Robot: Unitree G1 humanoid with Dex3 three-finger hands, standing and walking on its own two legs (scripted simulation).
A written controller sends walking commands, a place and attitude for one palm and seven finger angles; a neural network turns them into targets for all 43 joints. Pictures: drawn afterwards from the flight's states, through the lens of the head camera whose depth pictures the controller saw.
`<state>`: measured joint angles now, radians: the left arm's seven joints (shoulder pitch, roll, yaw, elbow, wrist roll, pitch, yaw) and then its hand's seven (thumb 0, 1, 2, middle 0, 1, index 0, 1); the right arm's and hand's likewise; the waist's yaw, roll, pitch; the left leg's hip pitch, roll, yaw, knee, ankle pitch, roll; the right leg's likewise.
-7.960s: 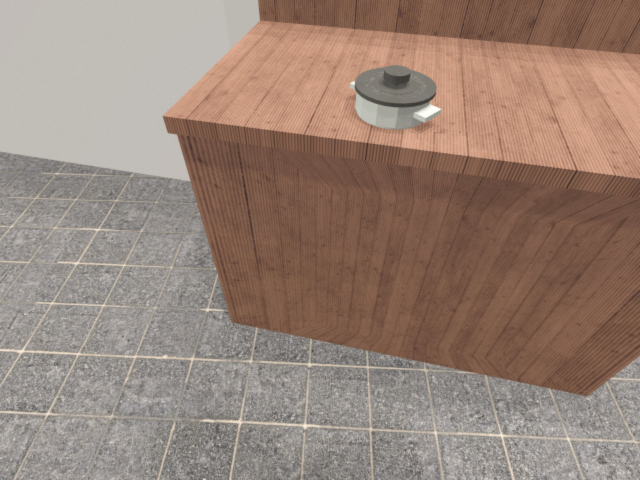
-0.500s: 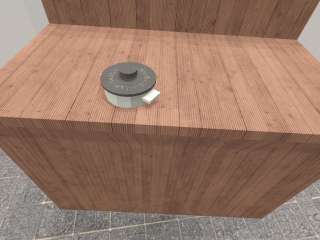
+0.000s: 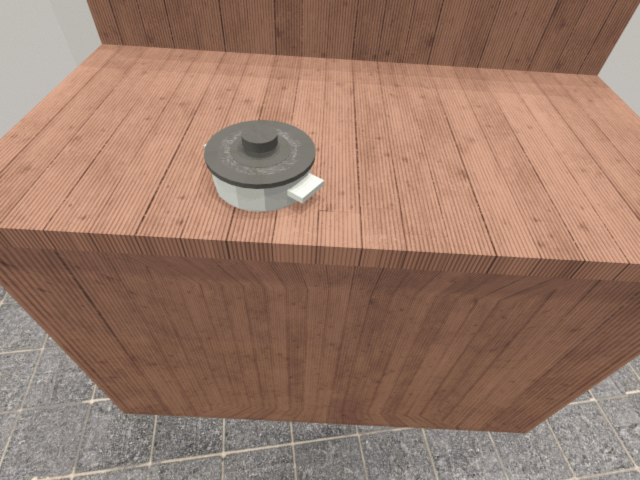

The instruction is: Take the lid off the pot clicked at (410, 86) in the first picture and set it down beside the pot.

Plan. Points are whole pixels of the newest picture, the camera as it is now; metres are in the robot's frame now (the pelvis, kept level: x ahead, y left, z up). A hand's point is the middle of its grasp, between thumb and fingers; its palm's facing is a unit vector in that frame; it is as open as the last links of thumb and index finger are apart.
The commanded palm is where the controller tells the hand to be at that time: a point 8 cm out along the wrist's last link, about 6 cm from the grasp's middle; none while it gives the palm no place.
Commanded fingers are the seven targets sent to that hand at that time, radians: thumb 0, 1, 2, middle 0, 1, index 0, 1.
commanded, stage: look again from close up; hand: left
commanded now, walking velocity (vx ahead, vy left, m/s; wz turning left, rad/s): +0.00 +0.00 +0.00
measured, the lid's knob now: (259, 137) +0.53 +0.13 +0.16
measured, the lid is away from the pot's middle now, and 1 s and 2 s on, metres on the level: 0.00 0.00 0.00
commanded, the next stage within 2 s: shuffle to correct the standing spot in 0.02 s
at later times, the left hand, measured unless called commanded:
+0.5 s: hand out of the picture +0.01 +0.16 -0.19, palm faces +0.05 -0.99 -0.13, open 7.4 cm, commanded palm none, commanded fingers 0.00 0.90 0.90 -0.20 -0.30 -0.20 -0.30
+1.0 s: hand out of the picture +0.10 +0.18 -0.20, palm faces +0.07 -0.98 -0.16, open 7.3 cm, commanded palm none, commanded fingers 0.00 0.90 0.90 -0.20 -0.30 -0.20 -0.30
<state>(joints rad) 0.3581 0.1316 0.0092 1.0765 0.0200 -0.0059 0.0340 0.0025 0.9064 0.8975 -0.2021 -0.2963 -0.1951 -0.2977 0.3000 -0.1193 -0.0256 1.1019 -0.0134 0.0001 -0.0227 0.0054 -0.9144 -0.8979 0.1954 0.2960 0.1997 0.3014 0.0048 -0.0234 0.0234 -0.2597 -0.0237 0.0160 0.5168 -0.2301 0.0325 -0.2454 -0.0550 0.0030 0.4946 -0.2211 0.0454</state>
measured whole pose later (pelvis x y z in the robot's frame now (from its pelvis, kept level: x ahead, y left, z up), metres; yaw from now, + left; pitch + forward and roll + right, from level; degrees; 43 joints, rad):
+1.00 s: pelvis +0.07 +0.00 -0.01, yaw +0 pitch -3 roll +0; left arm 0.26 0.17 0.05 1.00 0.02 0.03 0.04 0.00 0.92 0.90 -0.20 -0.30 -0.20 -0.30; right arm 0.17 -0.16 -0.06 1.02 -0.01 0.02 -0.04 0.00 -0.92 -0.90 0.19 0.30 0.20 0.30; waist 0.01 -0.07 0.10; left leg -0.32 -0.02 0.07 0.62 -0.22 0.03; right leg -0.24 -0.04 -0.07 0.66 -0.36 0.00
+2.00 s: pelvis -0.05 +0.05 +0.00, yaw +0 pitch -3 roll -1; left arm 0.43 0.12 0.03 1.12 0.02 0.01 0.04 0.00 0.91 0.90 -0.20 -0.30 -0.19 -0.30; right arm 0.31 -0.11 -0.05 1.12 -0.02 0.03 -0.03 0.01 -0.92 -0.90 0.20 0.30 0.20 0.30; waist 0.00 0.00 0.00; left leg -0.34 -0.04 0.02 0.48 -0.15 0.04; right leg -0.19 -0.02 -0.02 0.50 -0.27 0.02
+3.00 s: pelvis -0.07 +0.13 +0.00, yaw -3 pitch +0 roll +0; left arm 0.26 0.20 0.01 1.03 0.02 0.00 0.05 0.00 0.91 0.90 -0.20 -0.30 -0.19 -0.30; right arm 0.31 -0.16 -0.01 1.06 -0.02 -0.02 -0.04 0.01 -0.94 -0.90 0.20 0.30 0.20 0.30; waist -0.01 0.02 0.00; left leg -0.24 -0.10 0.09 0.51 -0.28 0.12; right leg -0.20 -0.07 0.03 0.54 -0.35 -0.01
